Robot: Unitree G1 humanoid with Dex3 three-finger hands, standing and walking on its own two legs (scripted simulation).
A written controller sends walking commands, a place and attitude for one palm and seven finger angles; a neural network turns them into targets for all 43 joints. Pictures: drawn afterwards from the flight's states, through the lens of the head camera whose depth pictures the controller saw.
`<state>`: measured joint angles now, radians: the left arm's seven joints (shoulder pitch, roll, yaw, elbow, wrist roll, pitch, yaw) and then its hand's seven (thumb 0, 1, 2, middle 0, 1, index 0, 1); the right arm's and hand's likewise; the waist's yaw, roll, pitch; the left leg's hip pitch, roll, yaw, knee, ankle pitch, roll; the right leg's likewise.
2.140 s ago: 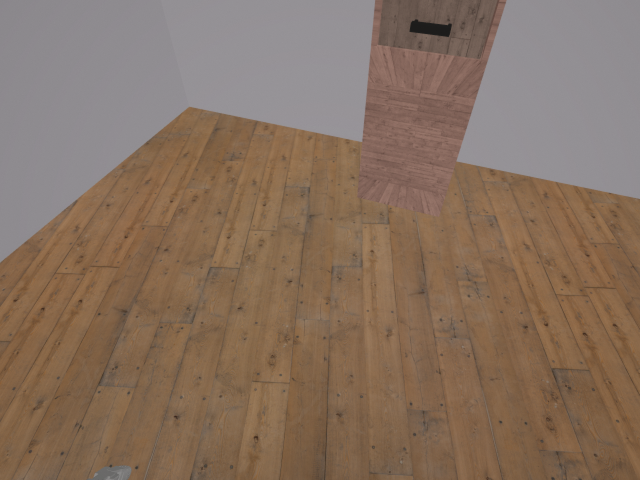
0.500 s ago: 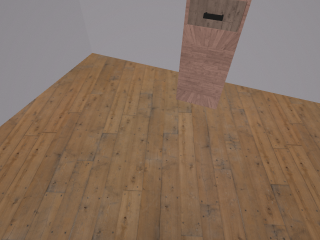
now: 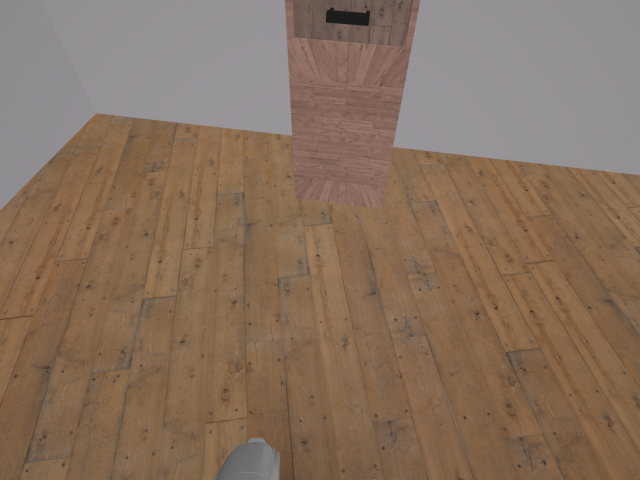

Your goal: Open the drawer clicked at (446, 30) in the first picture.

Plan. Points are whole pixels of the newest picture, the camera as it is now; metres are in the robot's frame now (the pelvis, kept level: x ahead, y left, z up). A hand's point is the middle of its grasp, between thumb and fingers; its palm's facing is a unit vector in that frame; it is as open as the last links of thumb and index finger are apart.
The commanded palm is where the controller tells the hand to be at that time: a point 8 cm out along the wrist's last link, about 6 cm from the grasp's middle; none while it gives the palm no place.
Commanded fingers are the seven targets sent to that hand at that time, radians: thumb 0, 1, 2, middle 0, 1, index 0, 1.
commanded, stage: walk to a spot facing it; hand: left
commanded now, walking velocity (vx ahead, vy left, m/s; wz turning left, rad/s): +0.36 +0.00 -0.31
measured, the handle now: (348, 15) +1.30 +0.05 +0.03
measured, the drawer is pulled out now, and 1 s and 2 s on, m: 0.00 0.00 0.00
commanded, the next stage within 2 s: turn to face it in 0.88 s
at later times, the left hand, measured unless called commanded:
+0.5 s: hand (220, 342) +0.34 +0.21 -0.15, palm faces -0.22 -0.95 -0.22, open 7.4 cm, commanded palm none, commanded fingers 0.00 0.90 0.90 -0.20 -0.30 -0.20 -0.30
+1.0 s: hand (277, 294) +0.47 +0.13 -0.19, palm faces -0.33 -0.93 -0.18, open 7.3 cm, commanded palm none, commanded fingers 0.00 0.90 0.90 -0.20 -0.30 -0.20 -0.30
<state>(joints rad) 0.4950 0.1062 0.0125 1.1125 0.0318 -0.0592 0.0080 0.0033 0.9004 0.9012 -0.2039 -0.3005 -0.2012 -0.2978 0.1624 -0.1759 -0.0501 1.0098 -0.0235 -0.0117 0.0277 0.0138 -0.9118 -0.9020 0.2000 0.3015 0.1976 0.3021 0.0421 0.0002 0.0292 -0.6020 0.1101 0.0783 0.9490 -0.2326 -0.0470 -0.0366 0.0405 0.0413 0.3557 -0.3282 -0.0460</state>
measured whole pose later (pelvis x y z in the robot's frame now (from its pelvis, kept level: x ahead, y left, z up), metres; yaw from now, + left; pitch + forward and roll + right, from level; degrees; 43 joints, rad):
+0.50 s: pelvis +0.19 +0.04 +0.00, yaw -15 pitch +0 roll +1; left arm 0.16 0.22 0.09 0.94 0.04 0.02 -0.04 0.00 0.91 0.90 -0.19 -0.30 -0.19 -0.30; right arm 0.33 -0.20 -0.07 1.06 -0.04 -0.07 -0.01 0.00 -0.93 -0.90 0.20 0.30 0.20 0.30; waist -0.01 -0.02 0.03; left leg -0.10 0.07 0.32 0.41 -0.28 0.01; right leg -0.57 -0.12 -0.08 0.86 -0.20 0.01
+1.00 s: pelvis +0.39 -0.04 -0.01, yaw -23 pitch +0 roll -3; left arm 0.31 0.20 0.05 1.07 0.02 -0.04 0.00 0.00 0.92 0.90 -0.20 -0.30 -0.20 -0.30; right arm 0.20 -0.17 -0.05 1.00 -0.03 -0.04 0.02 0.01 -0.92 -0.90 0.20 0.30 0.20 0.30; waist 0.02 0.00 0.02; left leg -0.42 0.13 0.13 0.64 -0.22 -0.04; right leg -0.12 0.01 -0.09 0.47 -0.34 0.00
